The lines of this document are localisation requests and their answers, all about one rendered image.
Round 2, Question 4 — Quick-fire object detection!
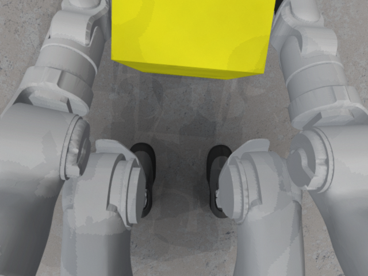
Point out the carton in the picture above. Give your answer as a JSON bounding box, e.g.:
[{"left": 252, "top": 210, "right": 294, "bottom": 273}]
[{"left": 111, "top": 0, "right": 275, "bottom": 80}]

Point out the robot right upper arm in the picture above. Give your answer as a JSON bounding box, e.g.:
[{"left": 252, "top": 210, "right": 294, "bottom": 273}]
[{"left": 286, "top": 124, "right": 368, "bottom": 276}]

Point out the left robot thigh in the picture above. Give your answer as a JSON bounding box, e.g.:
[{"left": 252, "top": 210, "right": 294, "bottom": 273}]
[{"left": 60, "top": 152, "right": 145, "bottom": 276}]

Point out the robot left shin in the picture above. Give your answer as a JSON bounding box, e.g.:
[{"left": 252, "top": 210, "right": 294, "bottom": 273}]
[{"left": 62, "top": 139, "right": 147, "bottom": 212}]

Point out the robot left forearm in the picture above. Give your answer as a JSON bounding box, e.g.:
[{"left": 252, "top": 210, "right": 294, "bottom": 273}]
[{"left": 0, "top": 0, "right": 112, "bottom": 121}]

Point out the robot right forearm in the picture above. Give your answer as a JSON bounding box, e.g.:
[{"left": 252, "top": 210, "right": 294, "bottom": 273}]
[{"left": 269, "top": 0, "right": 368, "bottom": 130}]

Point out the robot left upper arm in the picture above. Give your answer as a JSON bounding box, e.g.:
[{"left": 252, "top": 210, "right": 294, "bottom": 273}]
[{"left": 0, "top": 102, "right": 91, "bottom": 276}]

